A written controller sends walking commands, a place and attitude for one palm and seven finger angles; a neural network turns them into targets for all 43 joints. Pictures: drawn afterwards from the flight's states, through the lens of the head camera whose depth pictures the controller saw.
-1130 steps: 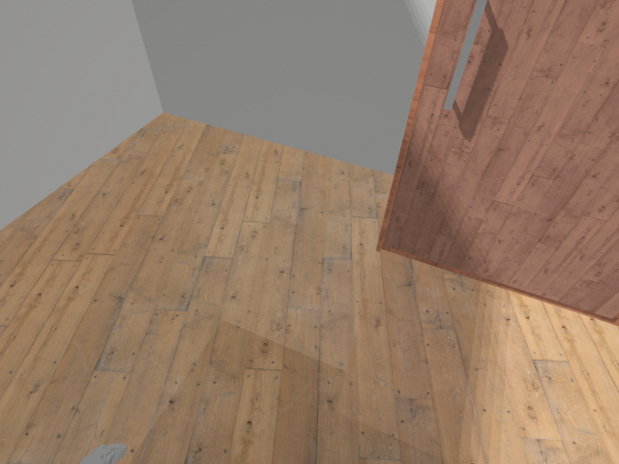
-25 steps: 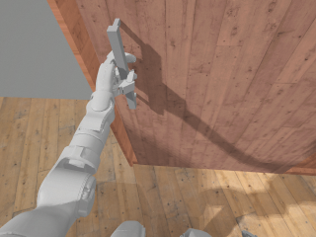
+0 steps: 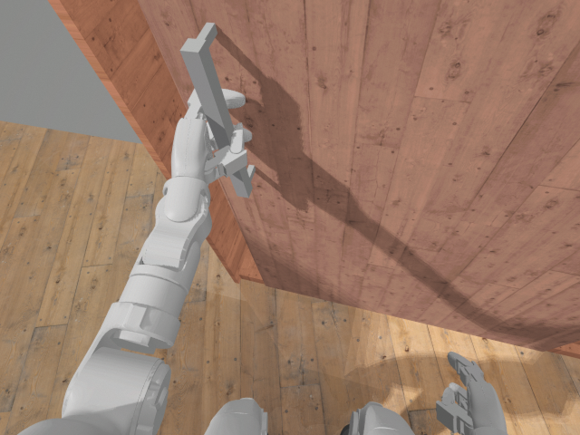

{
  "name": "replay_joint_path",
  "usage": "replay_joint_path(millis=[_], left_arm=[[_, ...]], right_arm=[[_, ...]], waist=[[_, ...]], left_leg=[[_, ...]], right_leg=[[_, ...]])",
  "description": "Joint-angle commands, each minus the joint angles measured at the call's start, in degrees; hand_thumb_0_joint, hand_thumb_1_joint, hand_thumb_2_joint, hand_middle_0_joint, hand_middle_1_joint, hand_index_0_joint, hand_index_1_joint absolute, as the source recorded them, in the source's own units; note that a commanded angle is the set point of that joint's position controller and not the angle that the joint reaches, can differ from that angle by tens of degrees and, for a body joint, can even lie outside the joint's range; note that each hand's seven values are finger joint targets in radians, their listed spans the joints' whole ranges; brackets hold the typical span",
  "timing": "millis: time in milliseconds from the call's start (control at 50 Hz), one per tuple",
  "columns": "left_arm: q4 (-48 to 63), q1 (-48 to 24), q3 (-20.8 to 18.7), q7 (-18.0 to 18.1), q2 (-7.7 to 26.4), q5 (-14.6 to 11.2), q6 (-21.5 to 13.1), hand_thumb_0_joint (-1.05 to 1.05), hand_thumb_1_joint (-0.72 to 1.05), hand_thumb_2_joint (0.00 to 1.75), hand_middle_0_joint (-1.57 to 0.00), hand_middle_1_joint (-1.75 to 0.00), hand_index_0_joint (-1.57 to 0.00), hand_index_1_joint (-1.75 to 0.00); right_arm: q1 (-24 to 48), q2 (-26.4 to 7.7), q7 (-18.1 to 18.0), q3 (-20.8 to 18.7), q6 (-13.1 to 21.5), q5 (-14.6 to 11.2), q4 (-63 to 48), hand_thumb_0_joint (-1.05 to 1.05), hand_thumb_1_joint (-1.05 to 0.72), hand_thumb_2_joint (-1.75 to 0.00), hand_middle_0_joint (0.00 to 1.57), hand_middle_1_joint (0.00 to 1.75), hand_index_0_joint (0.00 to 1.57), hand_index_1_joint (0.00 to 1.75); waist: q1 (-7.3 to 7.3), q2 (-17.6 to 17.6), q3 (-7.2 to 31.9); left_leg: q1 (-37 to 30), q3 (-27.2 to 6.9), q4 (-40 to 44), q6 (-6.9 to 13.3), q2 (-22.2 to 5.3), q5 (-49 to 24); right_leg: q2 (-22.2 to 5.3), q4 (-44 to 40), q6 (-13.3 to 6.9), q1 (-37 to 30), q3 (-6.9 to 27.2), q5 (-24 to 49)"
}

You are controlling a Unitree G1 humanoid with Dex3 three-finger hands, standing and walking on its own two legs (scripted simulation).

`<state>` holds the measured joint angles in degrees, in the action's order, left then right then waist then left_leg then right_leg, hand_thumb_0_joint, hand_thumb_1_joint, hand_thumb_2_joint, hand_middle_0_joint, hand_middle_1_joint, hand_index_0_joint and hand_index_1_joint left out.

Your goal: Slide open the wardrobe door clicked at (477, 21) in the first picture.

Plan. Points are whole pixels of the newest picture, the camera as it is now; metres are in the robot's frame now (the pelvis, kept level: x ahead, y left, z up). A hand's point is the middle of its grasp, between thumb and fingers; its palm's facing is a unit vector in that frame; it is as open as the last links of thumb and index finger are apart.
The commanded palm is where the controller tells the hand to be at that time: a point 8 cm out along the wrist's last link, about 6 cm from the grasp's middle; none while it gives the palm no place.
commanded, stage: step sideways, sliding the door along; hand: left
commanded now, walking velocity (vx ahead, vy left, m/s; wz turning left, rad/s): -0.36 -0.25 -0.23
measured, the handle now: (230, 126) +0.48 +0.15 +0.10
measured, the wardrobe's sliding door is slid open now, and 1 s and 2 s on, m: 0.11 0.49 0.49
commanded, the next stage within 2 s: stop walking and hold the door there in 1.14 s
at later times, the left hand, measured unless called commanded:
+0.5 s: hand (392, 176) +0.40 -0.07 +0.11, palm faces +0.09 -0.99 -0.13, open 6.1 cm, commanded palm +0.37 -0.08 +0.11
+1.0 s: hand (578, 206) +0.37 -0.27 +0.11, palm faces +0.13 -0.98 -0.14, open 6.3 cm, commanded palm +0.34 -0.28 +0.11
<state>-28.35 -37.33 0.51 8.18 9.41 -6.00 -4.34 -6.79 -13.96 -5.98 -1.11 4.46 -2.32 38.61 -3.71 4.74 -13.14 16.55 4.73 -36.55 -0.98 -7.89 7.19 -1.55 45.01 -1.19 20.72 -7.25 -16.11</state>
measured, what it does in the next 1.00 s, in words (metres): steps to the right: right foot, then left foot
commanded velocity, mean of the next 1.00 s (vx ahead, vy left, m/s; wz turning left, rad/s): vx -0.26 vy -0.27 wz -0.18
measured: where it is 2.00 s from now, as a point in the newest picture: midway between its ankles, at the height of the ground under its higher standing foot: outside the picture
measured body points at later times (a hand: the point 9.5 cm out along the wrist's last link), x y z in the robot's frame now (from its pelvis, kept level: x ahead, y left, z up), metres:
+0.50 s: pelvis +0.01 -0.18 +0.00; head +0.12 -0.21 +0.43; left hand +0.39 -0.02 +0.12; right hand +0.25 -0.39 -0.11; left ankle +0.00 -0.06 -0.72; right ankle +0.13 -0.23 -0.73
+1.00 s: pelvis -0.02 -0.36 +0.01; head +0.07 -0.42 +0.45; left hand +0.36 -0.21 +0.12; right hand +0.18 -0.60 -0.11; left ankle -0.03 -0.20 -0.67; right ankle +0.02 -0.47 -0.72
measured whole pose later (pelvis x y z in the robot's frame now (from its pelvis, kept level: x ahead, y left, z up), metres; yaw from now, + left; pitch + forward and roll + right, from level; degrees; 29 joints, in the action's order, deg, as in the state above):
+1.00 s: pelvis -0.02 -0.36 +0.01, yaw -6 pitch +1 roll +4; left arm -11.2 -20.0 -2.2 11.9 5.7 -4.2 -5.6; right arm -2.5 -13.9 -4.4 -1.3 5.0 -1.5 34.8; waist -3.8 3.7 -12.3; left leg 21.8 3.5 -50.7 -2.2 -3.0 33.9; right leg -3.8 31.0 -1.6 21.0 -1.5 -10.1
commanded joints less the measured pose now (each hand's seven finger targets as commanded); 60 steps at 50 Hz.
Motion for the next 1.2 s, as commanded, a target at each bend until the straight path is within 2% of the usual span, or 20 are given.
replay_joint_path(millis=[0,160,180,220,260,320,440,460,480,500,560,780,800,840,860,940,1000,1020,1060,1180], left_arm=[[26.3,-29.1,12.6,-5.9,-9.4,3.3,-10.4,0.00,0.90,0.90,-0.45,-1.40,-0.45,-1.40],[27.8,-20.9,12.7,-7.2,-7.9,4.3,-9.0,0.00,0.90,0.90,-0.45,-1.40,-0.45,-1.40],[28.7,-19.1,12.4,-6.8,-6.9,4.5,-8.8,0.00,0.90,0.90,-0.45,-1.40,-0.45,-1.40],[32.2,-15.9,9.9,-6.1,-1.7,5.6,-9.2,0.00,0.90,0.90,-0.45,-1.40,-0.45,-1.40],[33.9,-6.9,5.0,-5.8,3.6,4.8,-7.4,0.00,0.90,0.90,-0.45,-1.40,-0.45,-1.40],[43.2,-11.2,10.7,-5.1,-3.7,4.6,-9.5,0.00,0.90,0.90,-0.45,-1.40,-0.45,-1.40],[42.5,-11.0,16.6,-5.2,-7.1,5.5,-13.3,0.00,0.90,0.90,-0.45,-1.40,-0.45,-1.40],[43.2,-13.6,17.7,-5.5,-7.0,5.1,-14.2,0.00,0.90,0.90,-0.45,-1.40,-0.45,-1.40],[44.1,-15.2,18.3,-5.8,-7.1,4.2,-14.8,0.00,0.90,0.90,-0.45,-1.40,-0.45,-1.40],[42.0,-13.6,19.1,-6.0,-9.4,5.1,-13.8,0.00,0.90,0.90,-0.45,-1.40,-0.45,-1.40],[36.7,-13.4,19.8,-5.9,-13.6,6.6,-10.0,0.00,0.90,0.90,-0.45,-1.40,-0.45,-1.40],[36.2,-9.5,15.6,-5.9,-7.6,7.4,-10.9,0.00,0.90,0.90,-0.45,-1.40,-0.45,-1.40],[37.5,-8.1,15.4,-5.7,-7.1,7.4,-11.3,0.00,0.90,0.90,-0.45,-1.40,-0.45,-1.40],[39.5,-5.9,12.6,-4.7,-1.1,8.0,-11.2,0.00,0.90,0.90,-0.45,-1.40,-0.45,-1.40],[38.9,-0.3,11.4,-4.6,-0.4,7.7,-10.7,0.00,0.90,0.90,-0.45,-1.40,-0.45,-1.40],[45.7,-7.6,16.6,-3.1,-8.4,5.9,-12.3,0.00,0.90,0.90,-0.45,-1.40,-0.45,-1.40],[42.6,-7.3,14.0,-3.0,-5.4,5.5,-13.1,0.00,0.90,0.90,-0.45,-1.40,-0.45,-1.40],[42.6,-9.2,15.3,-3.6,-6.0,4.8,-13.1,0.00,0.90,0.90,-0.45,-1.40,-0.45,-1.40],[42.2,-11.7,16.3,-4.9,-8.7,4.0,-11.1,0.00,0.90,0.90,-0.45,-1.40,-0.45,-1.40],[37.4,-20.1,12.9,-5.3,-5.7,4.5,-6.8,0.00,0.90,0.90,-0.45,-1.40,-0.45,-1.40]], right_arm=[[0.7,-5.8,4.4,-2.9,2.3,0.5,-9.1,0.00,-0.90,-0.90,0.20,0.30,0.20,0.30],[1.9,-3.4,3.3,-2.1,3.6,-0.3,-14.4,0.00,-0.90,-0.90,0.20,0.30,0.20,0.30],[2.9,-3.0,3.0,-1.3,3.5,-0.8,-14.5,0.00,-0.90,-0.90,0.20,0.30,0.20,0.30],[3.6,0.3,2.9,-0.8,3.2,-2.0,-14.6,0.00,-0.90,-0.90,0.20,0.30,0.20,0.30],[3.2,-0.8,2.2,-1.6,3.3,0.1,-14.1,0.00,-0.90,-0.90,0.20,0.30,0.20,0.30],[5.8,1.7,3.2,1.2,4.5,-0.2,-13.2,0.00,-0.90,-0.90,0.20,0.30,0.20,0.30],[3.8,-0.6,4.2,0.2,0.7,0.5,-13.9,0.00,-0.90,-0.90,0.20,0.30,0.20,0.30],[3.4,-1.4,4.3,-0.4,0.6,0.8,-13.7,0.00,-0.90,-0.90,0.20,0.30,0.20,0.30],[5.0,-4.2,4.7,-1.7,1.0,1.3,-15.2,0.00,-0.90,-0.90,0.20,0.30,0.20,0.30],[5.1,-5.0,5.4,-1.9,1.3,1.0,-17.2,0.00,-0.90,-0.90,0.20,0.30,0.20,0.30],[4.7,-4.2,5.5,-1.5,2.2,1.5,-15.5,0.00,-0.90,-0.90,0.20,0.30,0.20,0.30],[1.6,-3.6,4.8,-1.4,1.6,0.2,-14.5,0.00,-0.90,-0.90,0.20,0.30,0.20,0.30],[1.7,-1.9,4.8,-1.0,1.7,-0.5,-14.6,0.00,-0.90,-0.90,0.20,0.30,0.20,0.30],[6.4,1.8,3.1,0.5,2.4,0.1,-15.2,0.00,-0.90,-0.90,0.20,0.30,0.20,0.30],[6.3,1.0,1.9,0.2,3.0,0.8,-14.8,0.00,-0.90,-0.90,0.20,0.30,0.20,0.30],[6.5,2.7,1.9,1.5,3.9,0.9,-11.6,0.00,-0.90,-0.90,0.20,0.30,0.20,0.30],[4.4,0.1,1.8,-0.3,2.1,1.0,-10.8,0.00,-0.90,-0.90,0.20,0.30,0.20,0.30],[3.7,-1.1,1.7,-1.3,1.6,1.2,-11.1,0.00,-0.90,-0.90,0.20,0.30,0.20,0.30],[3.9,-5.7,3.3,-3.6,2.0,0.7,-13.5,0.00,-0.90,-0.90,0.20,0.30,0.20,0.30],[2.7,-6.1,4.5,-3.5,3.1,0.9,-11.2,0.00,-0.90,-0.90,0.20,0.30,0.20,0.30]], waist=[[4.92,2.4,38.3],[5.81,9.8,31.1],[5.58,9.4,29.6],[4.07,-12.0,30.1],[0.71,-29.9,33.8],[3.41,-19.0,34.0],[5.48,-12.9,38.9],[6.61,-7.1,38.5],[5.73,7.9,35.9],[3.68,9.5,37.6],[3.91,5.9,32.8],[5.84,11.3,30.5],[5.22,5.3,32.4],[2.25,-19.1,33.6],[-0.26,-27.1,36.4],[4.13,-18.8,34.7],[4.87,-16.5,37.2],[5.72,-14.9,37.6],[4.19,6.6,39.5],[4.26,12.5,29.9]], left_leg=[[-45.7,-16.5,2.7,12.0,-24.8,-72.7],[-22.1,3.6,2.3,3.5,-14.4,-30.1],[-17.7,4.5,-0.1,6.3,-12.0,-23.8],[-4.3,6.9,-17.0,8.3,-0.9,9.6],[2.1,-3.9,-35.0,-1.5,7.9,34.9],[8.3,-6.4,-23.1,-2.0,5.4,31.0],[-12.7,-1.5,9.7,-0.5,2.7,9.5],[-24.5,-4.8,14.7,1.8,-3.4,-6.5],[-35.6,-18.8,15.3,7.6,-18.9,-33.1],[-34.6,-23.8,10.9,13.7,-26.6,-49.8],[-25.3,-8.3,9.0,10.4,-23.0,-36.2],[-27.1,4.0,0.0,3.2,-11.1,-39.4],[-23.0,5.1,-3.9,4.6,-7.8,-29.5],[2.9,3.8,-20.3,3.3,3.6,29.2],[4.5,-0.7,-27.9,-0.5,5.8,35.0],[9.1,-1.4,-10.6,-1.3,6.2,27.8],[-7.2,1.4,7.7,-1.1,3.5,5.1],[-17.7,-1.3,11.4,0.5,-1.2,-7.7],[-33.4,-22.7,10.7,13.1,-26.2,-53.0],[-26.1,-5.3,9.9,9.1,-18.4,-35.8]], right_leg=[[-0.7,23.4,0.9,19.6,13.4,-21.4],[-0.1,-5.4,2.8,-3.1,4.3,5.6],[0.5,-8.2,3.0,-7.1,2.8,11.4],[-8.3,-16.1,0.3,-15.6,11.8,47.1],[-14.7,-20.3,-1.5,-14.0,26.5,54.8],[-12.9,-15.9,-6.7,-25.7,22.5,56.8],[-9.7,-14.6,-4.9,-20.5,19.2,53.9],[-7.4,-10.6,-2.4,-9.4,16.9,40.5],[-2.1,-1.2,1.9,9.8,12.0,8.1],[-0.5,11.4,2.6,14.2,13.5,-13.4],[-1.7,22.0,2.0,13.8,15.1,-9.1],[2.8,-17.0,3.2,-2.3,0.1,10.1],[1.3,-21.5,2.8,-8.9,1.4,25.0],[-15.9,-18.2,-5.1,-22.3,20.2,73.8],[-16.4,-16.3,-6.6,-22.1,21.0,75.1],[-11.8,-13.3,-6.9,-32.3,15.1,74.6],[-9.4,-9.3,-4.6,-24.4,11.5,62.9],[-8.0,-7.2,-2.9,-15.1,10.7,50.1],[-0.7,10.8,2.8,10.2,10.9,-14.4],[-2.6,14.3,3.4,13.3,8.9,-7.5]])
